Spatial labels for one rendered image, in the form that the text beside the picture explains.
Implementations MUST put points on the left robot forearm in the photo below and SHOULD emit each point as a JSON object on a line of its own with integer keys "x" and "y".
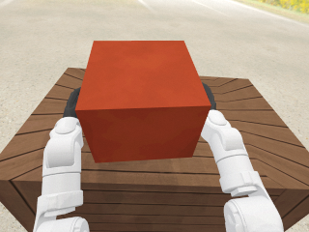
{"x": 61, "y": 168}

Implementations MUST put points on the left robot hand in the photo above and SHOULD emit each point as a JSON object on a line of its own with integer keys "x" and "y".
{"x": 69, "y": 110}

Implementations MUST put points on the robot left upper arm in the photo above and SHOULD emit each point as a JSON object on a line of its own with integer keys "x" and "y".
{"x": 69, "y": 224}

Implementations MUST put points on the pedestal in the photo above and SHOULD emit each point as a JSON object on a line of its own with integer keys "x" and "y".
{"x": 160, "y": 195}

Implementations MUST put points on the carton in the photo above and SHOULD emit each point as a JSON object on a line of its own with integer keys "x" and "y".
{"x": 141, "y": 100}

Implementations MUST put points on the right robot hand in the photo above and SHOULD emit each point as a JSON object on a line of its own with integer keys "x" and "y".
{"x": 210, "y": 96}

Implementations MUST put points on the robot right upper arm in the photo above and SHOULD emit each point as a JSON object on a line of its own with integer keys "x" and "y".
{"x": 251, "y": 214}

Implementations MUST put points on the right robot forearm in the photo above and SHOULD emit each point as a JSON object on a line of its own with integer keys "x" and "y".
{"x": 237, "y": 175}

